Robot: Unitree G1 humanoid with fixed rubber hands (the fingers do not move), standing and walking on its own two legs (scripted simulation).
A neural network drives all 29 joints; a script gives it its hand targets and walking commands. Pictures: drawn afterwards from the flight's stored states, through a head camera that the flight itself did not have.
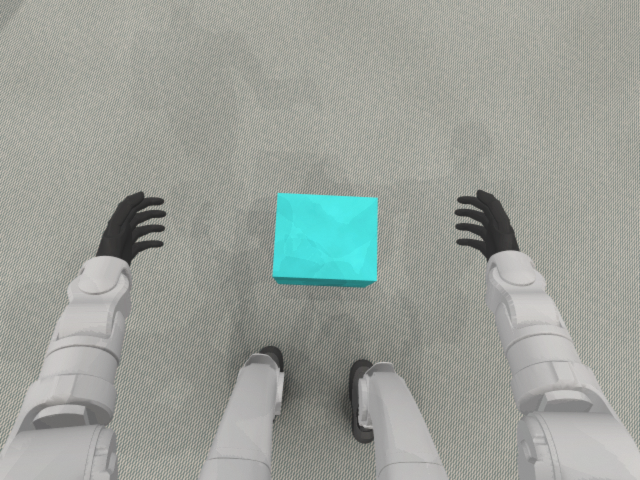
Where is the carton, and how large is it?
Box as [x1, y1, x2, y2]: [272, 193, 377, 287]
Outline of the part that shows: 278,193 272,276 278,283 364,287 376,280 377,198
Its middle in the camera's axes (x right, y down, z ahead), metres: +0.01 +0.00 +1.00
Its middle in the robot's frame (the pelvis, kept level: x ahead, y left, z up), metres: +0.48 -0.01 -0.60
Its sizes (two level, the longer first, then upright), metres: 0.241 0.201 0.196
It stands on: the floor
